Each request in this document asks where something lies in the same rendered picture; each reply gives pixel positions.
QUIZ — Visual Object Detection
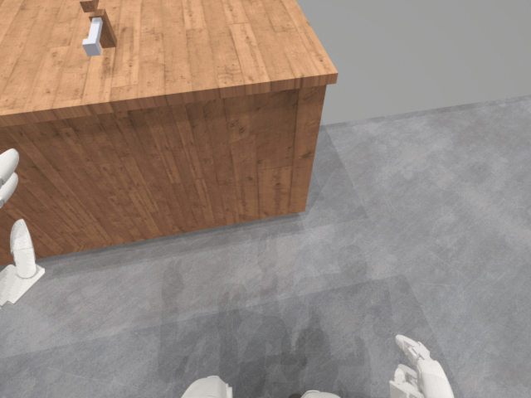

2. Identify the robot left thigh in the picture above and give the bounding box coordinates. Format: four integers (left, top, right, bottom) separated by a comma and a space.
181, 377, 232, 398

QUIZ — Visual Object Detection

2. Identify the right robot hand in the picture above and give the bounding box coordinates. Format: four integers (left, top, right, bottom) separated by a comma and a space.
389, 335, 455, 398

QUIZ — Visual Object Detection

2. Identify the tap lever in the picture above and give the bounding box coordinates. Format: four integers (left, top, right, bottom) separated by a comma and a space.
82, 17, 103, 56

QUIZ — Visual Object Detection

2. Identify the counter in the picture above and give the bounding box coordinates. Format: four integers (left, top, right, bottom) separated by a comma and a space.
0, 0, 338, 265

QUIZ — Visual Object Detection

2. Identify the left robot hand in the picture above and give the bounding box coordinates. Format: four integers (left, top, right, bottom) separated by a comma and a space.
0, 148, 45, 310

